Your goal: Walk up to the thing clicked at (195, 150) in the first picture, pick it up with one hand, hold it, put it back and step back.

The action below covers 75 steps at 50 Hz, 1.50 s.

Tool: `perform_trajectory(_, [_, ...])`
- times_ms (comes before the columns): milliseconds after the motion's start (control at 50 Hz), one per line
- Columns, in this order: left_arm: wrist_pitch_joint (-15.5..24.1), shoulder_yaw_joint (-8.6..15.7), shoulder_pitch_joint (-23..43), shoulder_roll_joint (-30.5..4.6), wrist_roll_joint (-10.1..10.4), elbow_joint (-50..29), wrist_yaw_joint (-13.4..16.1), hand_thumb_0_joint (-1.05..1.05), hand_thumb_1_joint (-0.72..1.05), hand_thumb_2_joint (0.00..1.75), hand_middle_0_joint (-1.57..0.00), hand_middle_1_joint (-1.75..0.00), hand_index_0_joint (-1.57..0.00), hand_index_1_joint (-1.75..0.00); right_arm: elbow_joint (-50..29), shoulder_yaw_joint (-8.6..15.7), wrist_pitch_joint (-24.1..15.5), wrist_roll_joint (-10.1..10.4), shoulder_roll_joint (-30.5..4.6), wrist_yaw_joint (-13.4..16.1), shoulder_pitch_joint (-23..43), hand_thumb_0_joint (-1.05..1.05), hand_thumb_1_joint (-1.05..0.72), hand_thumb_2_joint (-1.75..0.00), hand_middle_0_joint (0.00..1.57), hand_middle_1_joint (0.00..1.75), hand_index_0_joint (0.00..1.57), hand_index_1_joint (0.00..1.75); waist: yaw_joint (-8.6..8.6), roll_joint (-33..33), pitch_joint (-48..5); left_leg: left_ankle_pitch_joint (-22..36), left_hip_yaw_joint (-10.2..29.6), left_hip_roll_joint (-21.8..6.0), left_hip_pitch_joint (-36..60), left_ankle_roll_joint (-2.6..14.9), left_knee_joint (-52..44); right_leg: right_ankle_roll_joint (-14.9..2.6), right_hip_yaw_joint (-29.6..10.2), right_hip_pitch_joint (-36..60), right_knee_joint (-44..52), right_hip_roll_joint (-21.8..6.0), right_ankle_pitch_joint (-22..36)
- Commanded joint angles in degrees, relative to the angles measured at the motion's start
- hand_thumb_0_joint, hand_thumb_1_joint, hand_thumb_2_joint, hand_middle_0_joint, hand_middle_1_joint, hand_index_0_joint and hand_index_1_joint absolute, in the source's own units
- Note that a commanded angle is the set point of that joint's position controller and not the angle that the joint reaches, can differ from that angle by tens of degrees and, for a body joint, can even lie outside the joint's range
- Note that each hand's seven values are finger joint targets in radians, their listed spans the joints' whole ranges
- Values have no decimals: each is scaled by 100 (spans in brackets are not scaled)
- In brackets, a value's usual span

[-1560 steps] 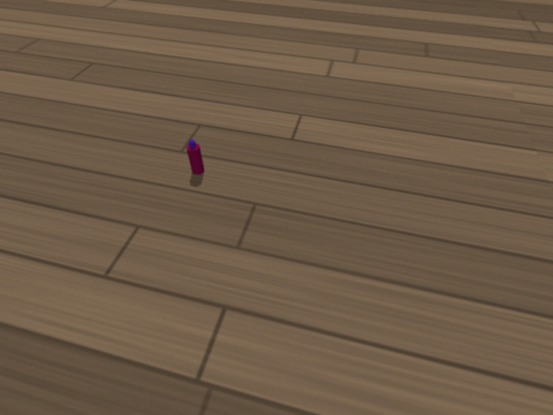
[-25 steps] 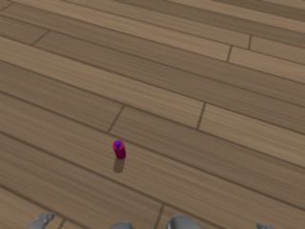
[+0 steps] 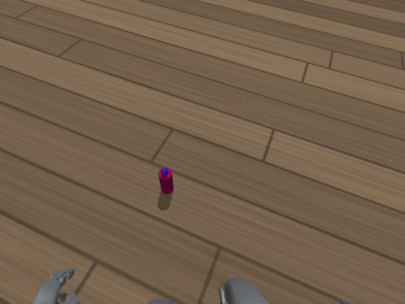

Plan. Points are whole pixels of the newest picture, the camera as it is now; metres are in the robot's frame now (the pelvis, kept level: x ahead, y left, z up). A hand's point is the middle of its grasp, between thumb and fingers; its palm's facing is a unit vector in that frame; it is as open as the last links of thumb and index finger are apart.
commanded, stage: step back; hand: left
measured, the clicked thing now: (166, 179) +0.72 +0.18 -0.65
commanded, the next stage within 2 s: none
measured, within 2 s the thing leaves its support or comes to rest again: neither
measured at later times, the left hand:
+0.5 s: hand out of the picture -0.06 +0.23 -0.13, palm faces -0.07 -0.91 -0.42, open 7.4 cm
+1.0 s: hand out of the picture -0.26 +0.20 -0.15, palm faces -0.08 -0.91 -0.41, open 7.4 cm
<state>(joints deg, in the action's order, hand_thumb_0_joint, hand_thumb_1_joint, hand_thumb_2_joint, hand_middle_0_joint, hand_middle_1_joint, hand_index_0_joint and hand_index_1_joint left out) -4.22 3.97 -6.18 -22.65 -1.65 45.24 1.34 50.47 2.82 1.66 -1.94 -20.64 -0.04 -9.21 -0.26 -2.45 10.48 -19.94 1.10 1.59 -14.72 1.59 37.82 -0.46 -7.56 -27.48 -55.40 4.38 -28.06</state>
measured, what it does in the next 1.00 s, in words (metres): walks backwards: right foot, then left foot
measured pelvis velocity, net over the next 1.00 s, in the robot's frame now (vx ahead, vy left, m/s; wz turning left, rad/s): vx -0.34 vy -0.07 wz -0.08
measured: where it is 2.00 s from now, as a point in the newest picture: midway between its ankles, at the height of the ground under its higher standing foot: outside the picture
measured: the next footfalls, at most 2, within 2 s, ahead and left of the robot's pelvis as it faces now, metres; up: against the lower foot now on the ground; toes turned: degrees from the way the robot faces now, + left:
right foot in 0.30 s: -0.10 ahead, -0.17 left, +0.00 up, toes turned -2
left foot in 0.60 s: -0.16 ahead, +0.08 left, +0.00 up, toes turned -2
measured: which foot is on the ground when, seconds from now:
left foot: down 0.00-0.32, up 0.34-0.58, down 0.60-0.96, up 0.98-1.00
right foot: up 0.00-0.28, down 0.30-0.60, up 0.62-0.90, down 0.92-1.00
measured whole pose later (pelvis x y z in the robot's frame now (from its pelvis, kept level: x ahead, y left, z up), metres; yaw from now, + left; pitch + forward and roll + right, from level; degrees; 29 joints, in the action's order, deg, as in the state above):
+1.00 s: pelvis -0.34 -0.07 -0.01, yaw -5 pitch -3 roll +0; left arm -1.9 3.6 -12.9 -21.4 -2.7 51.8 -0.5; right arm 48.9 3.3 3.0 -1.7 -23.3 0.9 -7.5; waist 1.7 1.9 6.6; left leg -23.7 5.7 -0.5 -28.9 -0.4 47.8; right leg -0.9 -2.6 -13.9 -40.6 1.7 -24.2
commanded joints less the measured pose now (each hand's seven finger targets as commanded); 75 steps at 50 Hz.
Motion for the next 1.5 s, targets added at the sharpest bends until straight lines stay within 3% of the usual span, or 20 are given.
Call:
perform_trajectory(0, [144,427,-376,-1059,97,-334,34,0,90,90,-20,-30,-20,-30,-617,395,-230,-24,-1543,200,473,0,-90,-90,20,30,20,30,278,859,-889,3034,1313,-1653,-20,1014,-1394,-45,-487,-168,-2043,207,-19])
perform_trajectory(140, [185,395,-290,-920,32,-485,-58,0,90,90,-20,-30,-20,-30,-689,456,-199,-2,-1547,241,-150,0,-90,-90,20,30,20,30,-178,1137,-1281,3358,1133,-1712,1173,1251,-953,265,10,-17,-131,-151,-225])
perform_trajectory(240, [239,401,-1233,-889,9,60,-127,0,90,90,-20,-30,-20,-30,-871,447,-25,40,-1766,173,302,0,-90,-90,20,30,20,30,229,1390,-1630,2110,905,-1515,13,813,-623,-29,832,1817,2714,-257,1136])
perform_trajectory(280, [300,526,-1329,-1346,-119,40,-132,0,90,90,-20,-30,-20,-30,-924,331,22,103,-1350,131,207,0,-90,-90,20,30,20,30,253,160,-1421,348,603,-656,-1334,196,382,-402,-851,2168,3252,-1142,856])
perform_trajectory(300, [249,662,-779,-2032,-92,-147,-138,0,90,90,-20,-30,-20,-30,-990,341,18,142,-1146,240,502,0,-90,-90,20,30,20,30,426,-1475,-1060,-1393,170,347,-1533,-144,1859,-1392,-2232,823,3887,-2477,1003])
perform_trajectory(320, [288,656,-361,-2145,-110,-378,-113,0,90,90,-20,-30,-20,-30,-922,426,51,130,-1389,284,469,0,-90,-90,20,30,20,30,336,-1342,-675,-1594,803,168,-1160,-215,2874,-1702,-2653,-200,4093,-2897,919])
perform_trajectory(380, [311,449,432,-1364,-95,-492,-12,0,90,90,-20,-30,-20,-30,-557,349,-3,220,-1330,228,-149,0,-90,-90,20,30,20,30,-166,-516,-597,-709,741,468,-1162,-166,3237,-1117,-594,262,3168,-1777,2289])
perform_trajectory(500, [230,414,-128,-1323,-94,-516,59,0,90,90,-20,-30,-20,-30,-607,251,-120,80,-1136,211,-208,0,-90,-90,20,30,20,30,209,-1029,-1093,-943,103,-23,-999,-168,448,-1026,-550,1989,2404,-1856,3643])
perform_trajectory(560, [95,263,-132,-1111,25,-558,-2,0,90,90,-20,-30,-20,-30,-315,349,-186,0,-1236,211,-655,0,-90,-90,20,30,20,30,64,-344,-1387,1138,228,-181,289,-37,-1554,-537,-157,1395,1379,-1363,2913])
perform_trajectory(600, [83,262,48,-1021,89,-684,54,0,90,90,-20,-30,-20,-30,-550,557,-180,-32,-2383,152,-289,0,-90,-90,20,30,20,30,-77,1569,-1356,2683,2922,-2462,35,1377,-1793,-36,340,104,-430,-153,-872])
perform_trajectory(620, [73,333,207,-1156,33,-583,86,0,90,90,-20,-30,-20,-30,-559,576,-211,-30,-2268,169,-206,0,-90,-90,20,30,20,30,-139,1302,-1239,2671,3123,-2600,-427,1651,-1814,-29,-177,293,-1302,-120,-921])
perform_trajectory(680, [42,351,-222,-1118,124,-272,31,0,90,90,-20,-30,-20,-30,-590,360,-221,-53,-1694,251,283,0,-90,-90,20,30,20,30,250,815,-1016,2999,1472,-1688,-437,1111,-1319,-59,-372,130,-2058,42,-230])
perform_trajectory(880, [366,317,-1157,-906,3,375,-109,0,90,90,-20,-30,-20,-30,-581,400,16,-23,-1720,125,130,0,-90,-90,20,30,20,30,268,1268,-1629,449,850,-1243,-98,726,-649,-140,869,1899,3257,-205,738])
perform_trajectory(940, [430,620,-496,-2240,-156,116,-64,0,90,90,-20,-30,-20,-30,-752,306,-5,26,-1296,208,550,0,-90,-90,20,30,20,30,499,-1026,-742,-1382,934,-24,-1635,-227,1783,-1539,-2971,331,4171,-2884,-1104])
perform_trajectory(1000, [536,429,208,-1569,-106,34,-10,0,90,90,-20,-30,-20,-30,-375,315,-63,118,-1334,153,151,0,-90,-90,20,30,20,30,14,-252,-255,-392,861,230,-1593,-210,2424,-976,-1099,384,3584,-1831,161])
perform_trajectory(1180, [531,338,-315,-1485,-59,329,-132,0,90,90,-20,-30,-20,-30,95,350,-340,6,-1121,-59,-201,0,-90,-90,20,30,20,30,155,-622,-639,-195,-267,115,210,-147,-1312,-802,-411,1012,3118,-1615,-153])
perform_trajectory(1260, [517,268,124,-1359,-4,297,-123,0,90,90,-20,-30,-20,-30,178,596,-437,-22,-2127,-22,-675,0,-90,-90,20,30,20,30,-292,878,-567,-2622,3457,-2114,303,1288,-2662,-126,460,-375,290,-630,-583])
perform_trajectory(1420, [681,284,-876,-1019,-2,882,-170,0,90,90,-20,-30,-20,-30,-8,361,-310,21,-1465,-36,116,0,-90,-90,20,30,20,30,330,1001,-793,-772,1033,-1055,-956,581,-1311,-107,1120,2052,2551,-304,923])
perform_trajectory(1440, [703,322,-978,-1094,-33,943,-126,0,90,90,-20,-30,-20,-30,-9,257,-266,45,-1162,-19,26,0,-90,-90,20,30,20,30,409,540,-827,-850,790,-796,-1390,366,-690,-111,814,2620,2982,-374,920])
perform_trajectory(1480, [775,471,-978,-1871,-98,846,-55,0,90,90,-20,-30,-20,-30,-106,176,-240,60,-890,67,85,0,-90,-90,20,30,20,30,505,-778,-668,-1377,489,140,-2109,-51,1332,-891,-2412,2008,4397,-2548,-1168])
